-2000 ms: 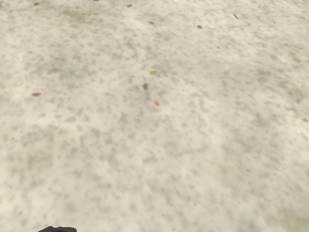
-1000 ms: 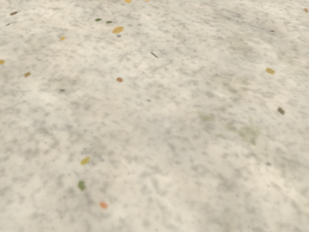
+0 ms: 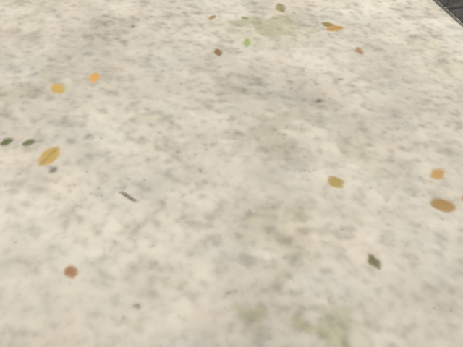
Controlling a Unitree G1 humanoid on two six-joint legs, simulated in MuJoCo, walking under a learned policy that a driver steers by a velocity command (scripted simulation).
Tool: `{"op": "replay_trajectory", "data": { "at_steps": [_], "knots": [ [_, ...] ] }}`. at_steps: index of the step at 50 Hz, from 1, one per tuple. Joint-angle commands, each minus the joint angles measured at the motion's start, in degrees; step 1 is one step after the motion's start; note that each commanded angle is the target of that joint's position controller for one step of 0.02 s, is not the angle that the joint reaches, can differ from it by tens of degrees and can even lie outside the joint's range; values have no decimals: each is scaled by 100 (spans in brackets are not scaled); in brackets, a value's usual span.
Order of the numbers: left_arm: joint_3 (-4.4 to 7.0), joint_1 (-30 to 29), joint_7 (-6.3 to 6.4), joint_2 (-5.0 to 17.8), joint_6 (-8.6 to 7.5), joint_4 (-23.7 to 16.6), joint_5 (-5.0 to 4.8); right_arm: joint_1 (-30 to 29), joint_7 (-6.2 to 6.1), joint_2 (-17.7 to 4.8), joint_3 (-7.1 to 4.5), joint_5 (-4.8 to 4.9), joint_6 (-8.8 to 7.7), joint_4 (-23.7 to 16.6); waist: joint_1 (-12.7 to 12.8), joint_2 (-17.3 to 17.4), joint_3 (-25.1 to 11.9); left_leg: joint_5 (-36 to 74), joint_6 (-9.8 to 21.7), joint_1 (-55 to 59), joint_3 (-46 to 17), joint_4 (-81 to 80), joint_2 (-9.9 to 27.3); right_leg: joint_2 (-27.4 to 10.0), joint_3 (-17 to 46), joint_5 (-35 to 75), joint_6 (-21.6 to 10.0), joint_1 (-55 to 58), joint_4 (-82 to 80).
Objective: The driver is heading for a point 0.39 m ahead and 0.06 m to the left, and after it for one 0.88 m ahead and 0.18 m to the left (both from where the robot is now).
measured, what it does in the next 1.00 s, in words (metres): walks ahead: right foot, then left foot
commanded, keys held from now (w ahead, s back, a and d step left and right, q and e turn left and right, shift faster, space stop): w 0.90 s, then w+q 0.10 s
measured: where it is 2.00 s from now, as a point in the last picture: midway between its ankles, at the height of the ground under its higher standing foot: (225, 225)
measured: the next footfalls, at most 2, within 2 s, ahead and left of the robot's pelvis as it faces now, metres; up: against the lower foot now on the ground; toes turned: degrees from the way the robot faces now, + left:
right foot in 0.24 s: +0.29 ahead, -0.12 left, +0.00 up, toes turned -3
left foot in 0.78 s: +0.59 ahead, +0.07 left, +0.00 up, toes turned +5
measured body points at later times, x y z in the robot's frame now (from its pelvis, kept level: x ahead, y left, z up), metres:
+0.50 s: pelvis +0.27 -0.05 +0.00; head +0.28 -0.07 +0.45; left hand +0.28 +0.21 -0.13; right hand +0.36 -0.31 -0.14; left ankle +0.33 +0.10 -0.68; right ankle +0.25 -0.12 -0.75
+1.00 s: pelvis +0.54 +0.01 +0.00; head +0.56 +0.02 +0.45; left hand +0.61 +0.26 -0.15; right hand +0.57 -0.25 -0.14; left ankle +0.55 +0.07 -0.75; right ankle +0.56 -0.15 -0.67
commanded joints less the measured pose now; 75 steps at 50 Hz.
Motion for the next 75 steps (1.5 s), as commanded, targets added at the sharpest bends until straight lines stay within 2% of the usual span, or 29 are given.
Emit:
{"op": "replay_trajectory", "data": {
  "at_steps": [1,8,11,12,13,14,16,18,21,26,33,36,38,39,40,41,43,45,50,59,62,64,65,66,67,68,69,73,75],
  "knots": [
    [-13,-514,-30,175,-60,-436,-27,47,2,-724,-148,28,-100,-171,8,656,276,1523,659,-239,-769,-822,1302,-44,-260,686,113,-84,-902],
    [-15,-1260,14,272,-119,-656,-54,458,-87,-876,-172,-49,-50,159,-137,694,306,2558,532,692,-766,-295,1697,216,-405,507,-172,310,-2115],
    [111,17,108,456,-223,-232,10,269,-125,-941,-175,-53,7,217,491,578,-344,4102,308,698,-478,1356,1498,628,-566,157,-513,2045,-2794],
    [220,1024,173,749,-283,52,113,242,-125,-815,-124,-26,1,128,865,314,-994,3167,192,-140,-297,2657,1258,75,26,24,-765,3510,-2816],
    [407,1654,234,1402,-271,113,211,708,-75,-246,20,164,-17,-120,813,-930,-1843,364,-110,-2109,140,4841,408,-1645,2599,-702,-1444,5243,-3114],
    [401,1497,193,1266,-190,146,-33,604,-111,-710,-116,11,11,-25,769,-757,-1838,-1985,-48,-2899,-481,5628,88,-1934,3804,-590,-1620,5091,-3743],
    [251,555,155,646,-195,68,-135,-47,-64,-668,-125,-40,3,-144,394,-56,-412,-1148,4,-3151,-707,5506,666,-1409,2226,-402,-1347,3615,-4003],
    [163,291,168,340,-266,156,-152,-59,-13,-526,-107,-130,102,-95,74,-192,-12,-792,-92,-2665,-621,4908,936,-889,1340,144,-993,2732,-4368],
    [188,537,165,416,-396,358,-179,-109,78,-401,-89,-178,238,-61,-46,-113,-31,-424,-255,-2573,-462,4704,982,-719,861,857,-1062,2560,-4615],
    [194,988,155,421,-398,659,-199,-1278,104,-366,-57,-151,259,-418,145,-14,311,535,-470,-3300,-264,3553,1141,-542,420,1124,-1074,2845,-4876],
    [199,1571,212,503,-369,1040,-132,-2349,74,-342,20,-112,199,-769,425,-66,445,867,-265,-3103,-28,2092,872,-722,197,2059,-987,3686,-4586],
    [226,1448,267,597,-339,1123,-96,-2164,36,-439,-27,-120,137,-764,233,-93,364,278,-7,-2611,45,1747,667,-853,126,3174,-872,4038,-4048],
    [237,1265,271,650,-304,1146,-102,-932,-47,-574,-133,-157,56,-354,-330,22,-270,220,231,-1030,231,1244,299,-616,-140,4319,-689,3871,-2558],
    [185,1265,264,522,-310,1074,-130,121,-115,-874,-245,-262,-4,-33,-685,276,-911,148,463,492,-295,1213,779,-352,-315,3339,-576,2982,-1207],
    [54,1798,203,-41,-322,887,-350,801,-155,-1568,-433,-363,-8,45,-604,1531,-1741,-572,1144,2238,-2938,851,2530,547,-700,470,-269,984,1062],
    [177,1713,212,338,-317,973,-204,523,-94,-1447,-417,-138,70,46,-503,1354,-1803,-477,1320,2113,-4276,130,2822,903,74,-1965,-335,210,1904],
    [209,954,173,355,-327,803,-146,-561,-56,-777,-249,-35,68,-102,-114,552,-346,-507,1029,538,-2682,-121,2365,271,255,-1084,-404,-70,1778],
    [192,916,132,165,-226,831,-48,-797,-74,-419,-140,-26,-2,0,202,680,64,95,665,-343,-1755,-458,1844,-18,178,-710,-323,403,1136],
    [171,283,40,37,-73,600,21,-200,-80,-609,-176,32,-120,337,257,588,190,980,867,-458,-1349,-732,1532,-141,-134,-66,63,137,302],
    [90,-1536,77,75,-132,-128,-116,537,-129,-695,-229,-38,-21,501,-259,702,278,1793,794,220,-1493,-254,1393,159,-207,834,316,29,-1811],
    [128,-1414,103,250,-218,-236,-148,362,-182,-825,-298,-81,18,415,-93,773,200,2122,646,335,-1745,164,1506,238,-75,403,176,553,-2218],
    [217,-468,166,414,-315,3,-130,71,-172,-926,-349,-60,18,318,361,656,-157,2600,447,10,-1690,1064,1305,457,-187,169,8,1952,-2735],
    [322,392,239,685,-404,222,-31,52,-138,-772,-320,-20,-6,261,686,228,-709,2245,315,-490,-1390,2302,883,101,153,55,-182,3196,-2963],
    [443,1202,323,1228,-437,190,122,200,-128,-325,-221,117,-25,-5,854,-634,-1671,351,124,-1661,-867,4098,298,-1480,1891,-1030,-503,4699,-3225],
    [510,974,293,1506,-327,181,87,685,-138,-225,-218,148,15,-107,485,-1598,-1843,-2266,98,-2980,-618,5098,-190,-2255,3952,-1315,-973,4999,-4001],
    [393,489,278,883,-255,76,3,519,-164,-598,-293,-1,117,74,299,-595,-1088,-1799,163,-3215,-846,5584,338,-1999,3451,-1991,-935,4257,-3993],
    [267,86,260,405,-273,4,-52,181,-107,-548,-298,-54,127,73,242,-27,-375,-1269,112,-3122,-851,5448,496,-1671,2512,-1116,-847,3455,-4048],
    [157,228,254,154,-472,263,-111,118,-54,-247,-290,-171,321,85,-71,-291,-255,-962,-211,-2402,-692,5012,524,-1059,489,3765,-767,2678,-3777],
    [169,335,236,257,-528,357,-142,-34,-43,-210,-282,-151,369,31,-124,-331,-364,-709,-299,-2486,-665,4729,417,-1011,141,4434,-850,2765,-3752]
  ]
}}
